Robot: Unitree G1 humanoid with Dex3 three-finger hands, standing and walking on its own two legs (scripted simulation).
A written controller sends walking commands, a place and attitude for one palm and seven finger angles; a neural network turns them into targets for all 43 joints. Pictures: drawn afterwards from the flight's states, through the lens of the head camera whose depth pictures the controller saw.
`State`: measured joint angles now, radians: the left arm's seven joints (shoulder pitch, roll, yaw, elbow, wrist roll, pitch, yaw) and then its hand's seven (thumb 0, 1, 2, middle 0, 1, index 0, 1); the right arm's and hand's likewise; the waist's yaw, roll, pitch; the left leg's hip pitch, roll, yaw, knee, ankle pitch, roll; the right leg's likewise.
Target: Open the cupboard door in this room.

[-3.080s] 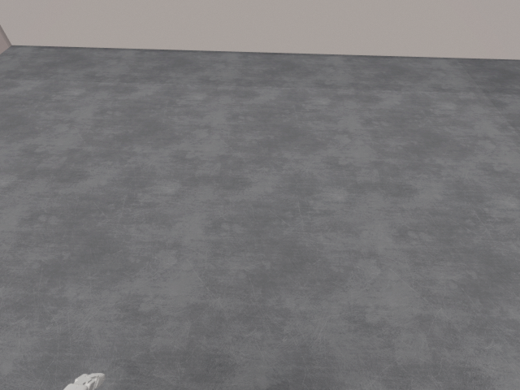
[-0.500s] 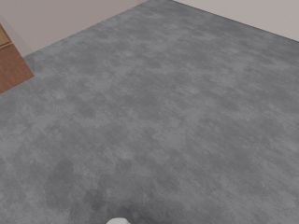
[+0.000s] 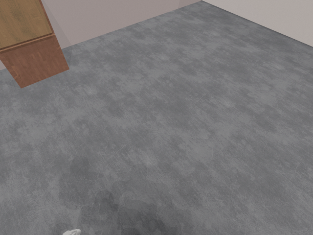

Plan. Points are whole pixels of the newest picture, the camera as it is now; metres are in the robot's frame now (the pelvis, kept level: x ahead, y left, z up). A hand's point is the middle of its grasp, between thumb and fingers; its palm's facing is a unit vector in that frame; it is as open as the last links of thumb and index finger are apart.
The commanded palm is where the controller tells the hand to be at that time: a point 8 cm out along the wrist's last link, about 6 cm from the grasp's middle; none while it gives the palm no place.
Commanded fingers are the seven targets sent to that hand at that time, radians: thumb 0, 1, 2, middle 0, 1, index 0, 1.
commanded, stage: turn or walk to find it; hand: left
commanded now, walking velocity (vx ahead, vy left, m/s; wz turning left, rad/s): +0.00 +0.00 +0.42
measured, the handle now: out of the picture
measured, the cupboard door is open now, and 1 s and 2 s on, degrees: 0 0 0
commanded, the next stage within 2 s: stand and wait in 0.04 s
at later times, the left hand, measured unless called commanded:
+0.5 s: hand out of the picture -0.05 +0.17 -0.19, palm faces +0.17 -0.97 -0.20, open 7.3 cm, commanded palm none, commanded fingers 0.00 0.90 0.90 -0.20 -0.30 -0.20 -0.30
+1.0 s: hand out of the picture -0.06 +0.18 -0.18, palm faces +0.13 -0.98 -0.17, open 7.4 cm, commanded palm none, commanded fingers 0.00 0.90 0.90 -0.20 -0.30 -0.20 -0.30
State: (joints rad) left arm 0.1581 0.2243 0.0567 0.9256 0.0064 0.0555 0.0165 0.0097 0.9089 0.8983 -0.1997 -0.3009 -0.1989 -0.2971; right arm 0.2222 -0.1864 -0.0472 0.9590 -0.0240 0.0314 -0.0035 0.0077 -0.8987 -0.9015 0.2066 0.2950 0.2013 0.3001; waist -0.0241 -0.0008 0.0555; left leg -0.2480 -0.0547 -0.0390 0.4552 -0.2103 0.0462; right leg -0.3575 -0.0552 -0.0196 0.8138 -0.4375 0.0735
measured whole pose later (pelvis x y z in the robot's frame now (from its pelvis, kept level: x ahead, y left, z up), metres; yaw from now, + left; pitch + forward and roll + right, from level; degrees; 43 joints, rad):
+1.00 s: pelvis -0.03 +0.02 +0.00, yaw +6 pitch -2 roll +0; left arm 0.27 0.16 0.00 1.14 0.01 0.02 0.03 0.01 0.91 0.90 -0.20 -0.30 -0.20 -0.30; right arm 0.28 -0.15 -0.01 1.14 -0.01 0.01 -0.02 0.01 -0.91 -0.90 0.20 0.29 0.20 0.30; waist 0.01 -0.02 0.03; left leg -0.15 -0.02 0.06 0.43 -0.24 0.03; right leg -0.17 -0.09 -0.07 0.44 -0.22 0.05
